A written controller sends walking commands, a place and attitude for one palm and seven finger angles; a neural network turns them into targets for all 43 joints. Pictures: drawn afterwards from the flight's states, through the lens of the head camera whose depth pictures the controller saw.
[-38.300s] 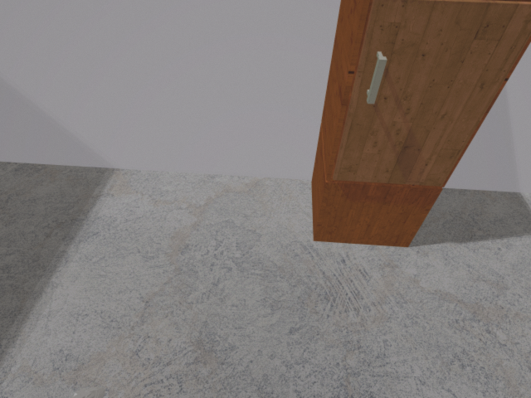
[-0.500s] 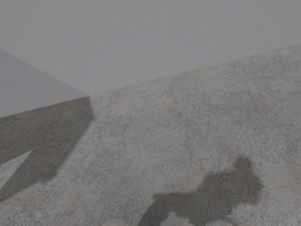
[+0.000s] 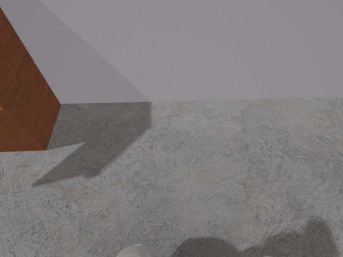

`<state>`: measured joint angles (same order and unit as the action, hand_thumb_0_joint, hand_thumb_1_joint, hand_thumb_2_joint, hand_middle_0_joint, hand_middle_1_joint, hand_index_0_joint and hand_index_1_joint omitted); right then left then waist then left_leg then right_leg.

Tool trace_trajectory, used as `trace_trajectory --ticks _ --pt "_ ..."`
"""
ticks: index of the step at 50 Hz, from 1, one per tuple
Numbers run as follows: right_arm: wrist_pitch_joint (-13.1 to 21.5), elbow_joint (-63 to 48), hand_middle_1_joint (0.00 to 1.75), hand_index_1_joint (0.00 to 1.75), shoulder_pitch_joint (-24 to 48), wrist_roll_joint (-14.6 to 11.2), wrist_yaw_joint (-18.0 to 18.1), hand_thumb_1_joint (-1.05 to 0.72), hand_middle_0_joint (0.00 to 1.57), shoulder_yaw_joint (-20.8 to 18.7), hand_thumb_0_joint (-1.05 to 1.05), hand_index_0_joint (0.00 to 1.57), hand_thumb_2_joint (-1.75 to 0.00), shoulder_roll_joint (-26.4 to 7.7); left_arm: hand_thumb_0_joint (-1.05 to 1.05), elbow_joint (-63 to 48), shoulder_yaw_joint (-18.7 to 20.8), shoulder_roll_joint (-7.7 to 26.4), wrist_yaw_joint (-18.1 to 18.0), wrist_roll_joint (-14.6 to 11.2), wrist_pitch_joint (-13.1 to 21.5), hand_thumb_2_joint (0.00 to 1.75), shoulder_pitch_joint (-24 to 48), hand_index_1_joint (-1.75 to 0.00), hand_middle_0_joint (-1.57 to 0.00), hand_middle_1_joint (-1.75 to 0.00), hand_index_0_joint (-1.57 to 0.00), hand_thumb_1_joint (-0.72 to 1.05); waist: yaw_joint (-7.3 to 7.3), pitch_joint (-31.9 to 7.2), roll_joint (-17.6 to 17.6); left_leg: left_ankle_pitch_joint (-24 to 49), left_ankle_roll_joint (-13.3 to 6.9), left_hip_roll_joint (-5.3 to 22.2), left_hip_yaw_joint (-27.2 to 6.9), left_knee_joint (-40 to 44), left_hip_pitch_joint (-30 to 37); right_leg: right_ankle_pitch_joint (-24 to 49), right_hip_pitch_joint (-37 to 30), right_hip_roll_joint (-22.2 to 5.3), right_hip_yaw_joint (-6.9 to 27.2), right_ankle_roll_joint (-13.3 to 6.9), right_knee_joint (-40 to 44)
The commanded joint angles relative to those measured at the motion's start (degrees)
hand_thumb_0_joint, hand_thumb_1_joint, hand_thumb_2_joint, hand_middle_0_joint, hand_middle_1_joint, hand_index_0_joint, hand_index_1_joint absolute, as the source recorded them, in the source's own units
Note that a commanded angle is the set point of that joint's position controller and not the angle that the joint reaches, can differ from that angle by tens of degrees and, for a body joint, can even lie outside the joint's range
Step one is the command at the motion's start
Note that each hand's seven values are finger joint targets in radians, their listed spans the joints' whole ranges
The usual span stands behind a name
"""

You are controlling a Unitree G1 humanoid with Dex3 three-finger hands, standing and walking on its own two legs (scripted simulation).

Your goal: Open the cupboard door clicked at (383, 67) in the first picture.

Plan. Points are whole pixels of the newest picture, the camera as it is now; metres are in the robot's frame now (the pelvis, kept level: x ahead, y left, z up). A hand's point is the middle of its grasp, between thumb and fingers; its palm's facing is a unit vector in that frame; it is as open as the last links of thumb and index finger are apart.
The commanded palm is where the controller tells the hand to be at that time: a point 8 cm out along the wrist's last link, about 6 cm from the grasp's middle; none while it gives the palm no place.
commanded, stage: turn to face it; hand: left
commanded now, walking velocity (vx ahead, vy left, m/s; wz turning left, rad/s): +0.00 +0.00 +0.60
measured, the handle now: out of the picture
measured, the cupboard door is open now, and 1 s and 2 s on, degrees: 48 48 48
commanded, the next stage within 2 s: take the last steps up to it in 1.34 s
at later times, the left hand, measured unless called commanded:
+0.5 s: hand out of the picture +0.06 +0.20 -0.15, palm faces +0.29 -0.91 -0.29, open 7.4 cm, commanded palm none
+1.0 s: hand out of the picture -0.01 +0.22 -0.16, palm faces +0.58 -0.77 -0.26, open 7.4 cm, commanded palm none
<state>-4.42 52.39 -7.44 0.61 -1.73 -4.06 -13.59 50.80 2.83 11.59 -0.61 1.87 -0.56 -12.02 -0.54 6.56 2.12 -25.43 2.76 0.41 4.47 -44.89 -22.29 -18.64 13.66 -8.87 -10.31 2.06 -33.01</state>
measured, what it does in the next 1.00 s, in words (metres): steps on the spot, turning left: left foot, then right foot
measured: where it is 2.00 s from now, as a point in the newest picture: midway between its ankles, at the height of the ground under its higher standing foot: outside the picture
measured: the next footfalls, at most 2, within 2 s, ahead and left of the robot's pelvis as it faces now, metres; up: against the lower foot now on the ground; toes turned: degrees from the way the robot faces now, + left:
left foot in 0.04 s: +0.05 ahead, +0.12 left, +0.00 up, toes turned +7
right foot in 0.40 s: +0.07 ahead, -0.14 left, +0.00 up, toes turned +11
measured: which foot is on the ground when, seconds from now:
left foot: up 0.00-0.02, down 0.04-0.40, up 0.42-0.70, down 0.72-1.00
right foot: down 0.00-0.04, up 0.06-0.38, down 0.40-0.72, up 0.74-1.00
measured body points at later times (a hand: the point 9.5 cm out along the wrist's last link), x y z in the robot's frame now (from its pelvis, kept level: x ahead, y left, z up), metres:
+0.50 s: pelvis +0.01 -0.03 +0.00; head +0.07 -0.03 +0.44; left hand +0.04 +0.25 -0.13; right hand +0.16 -0.26 -0.16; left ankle -0.02 +0.09 -0.67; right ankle +0.03 -0.15 -0.73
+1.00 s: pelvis +0.03 -0.02 +0.00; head +0.07 +0.02 +0.45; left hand -0.04 +0.26 -0.13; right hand +0.25 -0.18 -0.14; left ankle -0.01 +0.09 -0.73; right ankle +0.11 -0.15 -0.70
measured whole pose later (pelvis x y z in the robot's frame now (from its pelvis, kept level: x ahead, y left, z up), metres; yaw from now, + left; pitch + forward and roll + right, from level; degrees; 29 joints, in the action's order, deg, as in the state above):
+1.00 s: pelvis +0.03 -0.02 +0.00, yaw +35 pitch +1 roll -1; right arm -2.9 52.3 -8.3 1.8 -0.3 -3.4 -13.0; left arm 50.8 4.5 14.2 -0.1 1.1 -2.6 -8.8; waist -0.3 4.9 -0.7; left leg -12.9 -1.1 -1.2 -3.6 -30.4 -18.8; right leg -24.7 23.5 -3.3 -1.3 3.9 -48.2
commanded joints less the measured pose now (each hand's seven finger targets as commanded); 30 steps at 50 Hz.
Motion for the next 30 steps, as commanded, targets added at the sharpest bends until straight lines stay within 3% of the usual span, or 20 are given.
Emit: trace_trajectory --ticks 1,2,3,4,5,7,10,13,15,17,18,19,20,21,22,23,24,27,30 --pt "2.93 -4.13 0.30 0.30 -3.96 0.23 -0.03 -0.90 0.20 -1.76 0.00 0.20 -0.90 -7.19 0.00 -3.69 3.65 12.08 -0.49 -1.13 0.46 0.90 -1.53 -0.30 -0.20 -0.30 -0.20 0.90 -1.90 -12.40 0.47 19.72 -2.85 3.25 -3.43 19.85 17.01 22.82 1.83 -8.76 1.11 -0.73 -8.18" --pt "3.27 -3.84 0.30 0.30 -7.91 0.88 0.39 -0.90 0.20 -3.52 0.00 0.20 -0.90 -14.08 0.00 -6.01 2.76 7.73 -0.05 -1.50 0.08 0.90 -1.08 -0.30 -0.20 -0.30 -0.20 0.90 -3.96 -13.80 -18.23 40.41 -11.38 20.04 -26.02 21.71 25.56 -10.80 18.34 -0.12 -0.89 3.93 -21.97" --pt "2.67 -2.43 0.30 0.30 -11.93 0.91 0.96 -0.90 0.20 -4.07 0.00 0.20 -0.90 -16.55 0.00 -7.81 1.87 7.17 -0.40 -0.83 -0.52 0.90 3.61 -0.30 -0.20 -0.30 -0.20 0.90 -6.07 -13.29 -16.85 42.27 -16.92 24.99 -29.47 23.17 22.21 -20.97 20.98 1.61 5.43 3.09 -30.07" --pt "2.98 -2.34 0.30 0.30 -11.31 1.05 1.53 -0.90 0.20 -3.57 0.00 0.20 -0.90 -14.57 0.00 -7.39 2.16 7.25 -0.82 -0.73 -0.93 0.90 5.90 -0.30 -0.20 -0.30 -0.20 0.90 -5.61 -12.93 -14.57 34.28 -15.92 21.39 -28.00 23.89 19.96 -16.73 21.76 1.79 8.50 2.50 -33.40" --pt "3.20 -3.40 0.30 0.30 -8.29 1.01 2.15 -0.90 0.20 -3.22 0.00 0.20 -0.90 -13.31 0.00 -6.48 2.19 7.03 -0.70 -0.88 -0.80 0.90 6.21 -0.30 -0.20 -0.30 -0.20 0.90 -4.13 -11.74 -15.77 30.26 -14.85 19.23 -26.19 24.22 16.70 -13.29 22.17 1.34 9.97 2.71 -34.79" --pt "3.36 -4.34 0.30 0.30 -3.16 1.02 2.46 -0.90 0.20 -2.42 0.00 0.20 -0.90 -10.79 0.00 -4.39 2.49 7.11 -0.04 -0.80 -1.10 0.90 4.54 -0.30 -0.20 -0.30 -0.20 0.90 -1.57 -8.36 -12.45 26.20 -12.27 14.58 -20.59 25.54 11.38 -6.99 19.70 1.90 10.84 2.75 -33.87" --pt "3.55 -4.34 0.30 0.30 -2.91 1.02 2.47 -0.90 0.20 -2.32 0.00 0.20 -0.90 -10.65 0.00 -3.72 2.34 6.41 0.13 -0.98 -1.11 0.90 3.48 -0.30 -0.20 -0.30 -0.20 0.90 -0.90 -9.48 -8.91 26.02 -12.03 13.11 -19.14 25.05 12.00 -6.28 16.02 3.45 10.13 2.61 -26.30" --pt "3.16 -3.89 0.30 0.30 -3.16 1.22 2.26 -0.90 0.20 -2.69 0.00 0.20 -0.90 -10.84 0.00 -4.28 2.18 5.54 0.07 -1.04 -0.99 0.90 4.17 -0.30 -0.20 -0.30 -0.20 0.90 -1.29 -9.50 -9.67 24.01 -12.00 12.14 -20.80 24.68 10.88 -6.87 11.97 5.64 8.88 2.28 -17.29" --pt "2.79 -4.33 0.30 0.30 -1.95 1.22 2.13 -0.90 0.20 -2.94 0.00 0.20 -0.90 -10.95 0.00 -4.34 2.17 5.76 -0.05 -1.13 -0.69 0.90 2.51 -0.30 -0.20 -0.30 -0.20 0.90 -0.61 -9.69 -11.89 24.72 -11.59 11.35 -22.20 23.34 8.54 -6.05 6.94 7.29 8.26 1.87 -10.63" --pt "2.41 -5.06 0.30 0.30 0.51 0.93 2.04 -0.90 0.20 -3.05 0.00 0.20 -0.90 -10.50 0.00 -3.45 2.46 6.13 -0.27 -1.30 -0.26 0.90 -1.44 -0.30 -0.20 -0.30 -0.20 0.90 1.61 -10.02 -10.77 22.22 -9.83 9.22 -22.11 20.58 3.34 0.14 -1.84 8.30 7.40 1.37 0.09" --pt "2.28 -5.55 0.30 0.30 1.24 0.50 1.88 -0.90 0.20 -2.97 0.00 0.20 -0.90 -9.18 0.00 -2.99 2.97 7.81 -0.59 -1.14 0.21 0.90 -3.73 -0.30 -0.20 -0.30 -0.20 0.90 2.88 -9.94 -6.54 16.67 -7.39 6.29 -20.69 16.96 -1.79 3.73 -8.49 6.20 8.93 0.79 8.77" --pt "2.25 -6.41 0.30 0.30 0.48 -0.07 1.49 -0.90 0.20 -2.51 0.00 0.20 -0.90 -5.65 0.00 -3.07 3.97 12.53 -1.16 -0.27 0.83 0.90 -5.40 -0.30 -0.20 -0.30 -0.20 0.90 3.80 -9.89 7.88 4.10 -3.25 -0.85 -13.72 5.32 -12.45 0.21 -15.39 -6.73 23.12 -3.24 17.48" --pt "2.36 -7.51 0.30 0.30 1.59 0.06 1.13 -0.90 0.20 -2.50 0.00 0.20 -0.90 -4.96 0.00 -3.82 4.17 15.55 -1.32 -0.01 0.75 0.90 -4.05 -0.30 -0.20 -0.30 -0.20 0.90 4.06 -8.13 15.35 -9.16 -0.61 -4.92 -6.62 -9.88 -13.83 5.20 -9.97 -19.35 32.21 -10.10 20.37" --pt "1.83 -6.44 0.30 0.30 0.79 0.66 0.93 -0.90 0.20 -2.71 0.00 0.20 -0.90 -6.34 0.00 -4.47 3.57 13.32 -1.58 -0.40 1.00 0.90 -2.01 -0.30 -0.20 -0.30 -0.20 0.90 2.45 -7.42 10.34 -6.96 -1.13 -1.95 -8.94 -20.33 -12.40 6.64 -4.76 -18.43 28.58 -11.95 18.89" --pt "1.39 -5.45 0.30 0.30 1.36 0.68 0.79 -0.90 0.20 -2.76 0.00 0.20 -0.90 -5.59 0.00 -4.76 3.12 11.39 -1.70 -0.54 1.04 0.90 0.87 -0.30 -0.20 -0.30 -0.20 0.90 0.97 -5.61 11.27 -4.74 -0.53 -0.49 -8.45 -25.28 -13.32 12.17 -3.58 -14.80 25.04 -11.01 16.79" --pt "1.13 -4.69 0.30 0.30 0.73 0.68 0.52 -0.90 0.20 -2.52 0.00 0.20 -0.90 -5.44 0.00 -5.16 2.38 9.57 -1.63 -0.72 1.08 0.90 2.96 -0.30 -0.20 -0.30 -0.20 0.90 -0.21 -4.57 11.28 -1.55 0.10 0.76 -7.55 -26.94 -13.49 19.27 -3.79 -11.87 17.93 -9.77 14.69" --pt "1.06 -4.45 0.30 0.30 0.99 0.56 0.32 -0.90 0.20 -2.08 0.00 0.20 -0.90 -4.67 0.00 -5.13 2.12 8.69 -1.60 -0.68 1.20 0.90 3.10 -0.30 -0.20 -0.30 -0.20 0.90 -0.38 -4.69 10.45 -0.77 0.65 1.19 -6.20 -25.05 -12.70 25.50 -4.55 -10.51 13.75 -9.07 13.19" --pt "1.44 -4.79 0.30 0.30 3.59 0.09 -0.08 -0.90 0.20 -0.94 0.00 0.20 -0.90 -2.71 0.00 -4.04 2.77 10.36 -1.58 -0.38 1.34 0.90 -0.16 -0.30 -0.20 -0.30 -0.20 0.90 1.57 -7.45 8.97 -2.04 1.13 0.92 -1.62 -9.28 -8.27 37.97 -10.89 -10.18 8.03 -8.02 8.79" --pt "1.86 -5.10 0.30 0.30 5.13 -0.16 -0.35 -0.90 0.20 -0.38 0.00 0.20 -0.90 -1.86 0.00 -2.35 3.39 12.45 -1.30 -0.14 1.13 0.90 -3.34 -0.30 -0.20 -0.30 -0.20 0.90 3.19 -7.98 10.67 -0.95 0.30 -0.57 1.49 0.46 -3.91 40.66 -12.50 -10.93 6.35 -7.22 6.16"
